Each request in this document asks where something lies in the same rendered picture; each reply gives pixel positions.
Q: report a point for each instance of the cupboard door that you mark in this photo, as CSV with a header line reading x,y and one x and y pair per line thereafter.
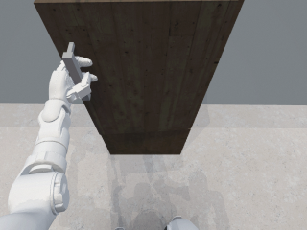
x,y
152,58

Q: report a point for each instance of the robot left hand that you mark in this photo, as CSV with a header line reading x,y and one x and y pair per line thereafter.
x,y
62,87

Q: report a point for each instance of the robot right shin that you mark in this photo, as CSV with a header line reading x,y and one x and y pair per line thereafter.
x,y
177,217

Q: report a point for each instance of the left robot forearm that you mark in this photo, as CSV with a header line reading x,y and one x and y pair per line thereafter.
x,y
52,142

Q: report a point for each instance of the handle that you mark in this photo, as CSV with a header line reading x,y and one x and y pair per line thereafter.
x,y
73,67

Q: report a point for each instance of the left robot upper arm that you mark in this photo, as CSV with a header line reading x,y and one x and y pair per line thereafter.
x,y
36,199

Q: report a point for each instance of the robot right thigh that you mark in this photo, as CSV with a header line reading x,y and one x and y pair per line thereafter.
x,y
181,224

